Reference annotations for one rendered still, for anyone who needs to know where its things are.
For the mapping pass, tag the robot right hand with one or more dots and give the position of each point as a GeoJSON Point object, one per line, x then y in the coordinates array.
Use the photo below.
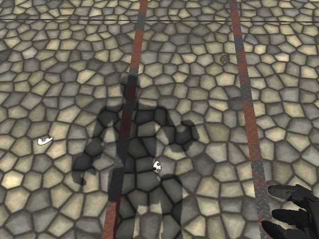
{"type": "Point", "coordinates": [307, 223]}

